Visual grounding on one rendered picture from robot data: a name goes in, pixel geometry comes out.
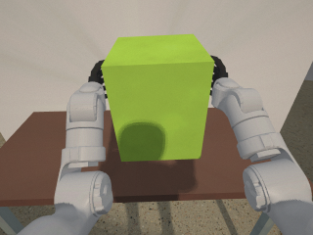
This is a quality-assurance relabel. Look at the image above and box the carton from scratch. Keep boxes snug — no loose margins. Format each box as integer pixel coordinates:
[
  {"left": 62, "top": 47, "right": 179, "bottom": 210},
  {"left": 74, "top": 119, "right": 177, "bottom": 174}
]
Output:
[{"left": 101, "top": 34, "right": 215, "bottom": 162}]

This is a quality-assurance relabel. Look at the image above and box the table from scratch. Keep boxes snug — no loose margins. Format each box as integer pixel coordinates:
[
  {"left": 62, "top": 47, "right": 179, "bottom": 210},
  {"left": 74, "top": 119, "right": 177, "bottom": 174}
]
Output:
[{"left": 0, "top": 108, "right": 313, "bottom": 235}]

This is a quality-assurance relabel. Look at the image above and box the right robot hand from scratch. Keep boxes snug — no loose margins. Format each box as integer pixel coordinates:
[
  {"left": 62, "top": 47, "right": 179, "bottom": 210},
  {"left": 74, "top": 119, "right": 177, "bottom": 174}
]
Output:
[{"left": 209, "top": 55, "right": 228, "bottom": 96}]

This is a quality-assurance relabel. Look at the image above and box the left robot upper arm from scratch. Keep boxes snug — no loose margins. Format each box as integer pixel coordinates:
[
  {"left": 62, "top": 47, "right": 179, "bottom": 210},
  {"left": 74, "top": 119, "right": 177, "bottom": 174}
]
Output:
[{"left": 17, "top": 170, "right": 113, "bottom": 235}]

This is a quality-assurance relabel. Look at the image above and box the robot right forearm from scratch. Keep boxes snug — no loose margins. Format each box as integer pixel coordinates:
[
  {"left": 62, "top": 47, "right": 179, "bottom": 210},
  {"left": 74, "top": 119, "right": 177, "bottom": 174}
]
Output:
[{"left": 211, "top": 77, "right": 312, "bottom": 199}]

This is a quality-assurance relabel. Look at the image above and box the left robot hand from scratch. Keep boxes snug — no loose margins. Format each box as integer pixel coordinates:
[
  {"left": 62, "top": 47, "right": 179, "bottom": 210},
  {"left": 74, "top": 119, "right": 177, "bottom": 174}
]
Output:
[{"left": 88, "top": 60, "right": 108, "bottom": 99}]

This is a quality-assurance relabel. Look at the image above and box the robot left forearm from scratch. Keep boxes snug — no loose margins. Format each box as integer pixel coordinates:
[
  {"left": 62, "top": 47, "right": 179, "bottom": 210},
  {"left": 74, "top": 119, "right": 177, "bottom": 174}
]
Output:
[{"left": 54, "top": 81, "right": 107, "bottom": 208}]

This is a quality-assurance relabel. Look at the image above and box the right robot upper arm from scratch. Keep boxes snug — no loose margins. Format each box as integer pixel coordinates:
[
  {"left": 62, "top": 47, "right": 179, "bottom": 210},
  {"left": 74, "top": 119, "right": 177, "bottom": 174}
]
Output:
[{"left": 243, "top": 159, "right": 313, "bottom": 235}]

